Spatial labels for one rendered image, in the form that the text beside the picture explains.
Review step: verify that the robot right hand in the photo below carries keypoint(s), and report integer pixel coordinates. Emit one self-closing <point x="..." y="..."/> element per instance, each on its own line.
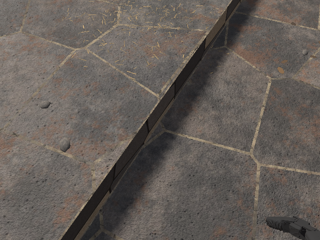
<point x="295" y="226"/>

